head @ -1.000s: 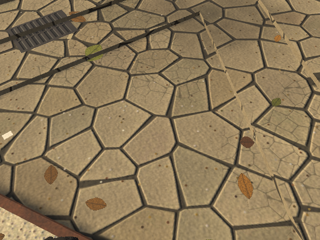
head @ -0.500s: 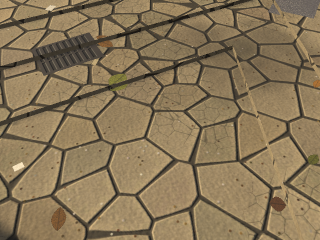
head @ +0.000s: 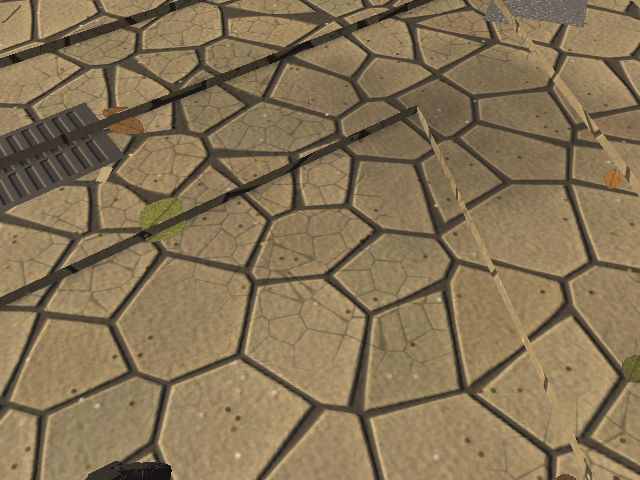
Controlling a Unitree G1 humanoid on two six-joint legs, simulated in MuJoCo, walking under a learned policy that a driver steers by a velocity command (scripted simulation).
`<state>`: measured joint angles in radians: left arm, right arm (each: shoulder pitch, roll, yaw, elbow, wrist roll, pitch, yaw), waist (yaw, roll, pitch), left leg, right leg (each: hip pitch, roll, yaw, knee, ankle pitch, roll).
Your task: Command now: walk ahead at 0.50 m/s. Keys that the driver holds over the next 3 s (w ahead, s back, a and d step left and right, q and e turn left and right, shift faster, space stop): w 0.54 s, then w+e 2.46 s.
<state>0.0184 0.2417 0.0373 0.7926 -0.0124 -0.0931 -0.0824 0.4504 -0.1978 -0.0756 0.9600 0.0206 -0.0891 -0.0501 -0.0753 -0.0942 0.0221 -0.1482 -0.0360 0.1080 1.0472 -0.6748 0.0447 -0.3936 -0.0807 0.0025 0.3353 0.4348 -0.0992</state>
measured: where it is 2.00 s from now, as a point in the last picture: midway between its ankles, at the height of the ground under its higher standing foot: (381, 271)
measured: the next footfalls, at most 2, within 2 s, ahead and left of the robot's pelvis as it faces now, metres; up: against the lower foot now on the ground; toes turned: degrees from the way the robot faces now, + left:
left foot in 0.50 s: +0.45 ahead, +0.13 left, +0.00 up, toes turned +1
right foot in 1.06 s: +0.72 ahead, -0.12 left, +0.00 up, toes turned -17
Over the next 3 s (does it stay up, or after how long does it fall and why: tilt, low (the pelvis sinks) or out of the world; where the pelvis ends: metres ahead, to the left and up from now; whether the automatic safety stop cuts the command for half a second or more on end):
stays up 1.24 -0.55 -0.03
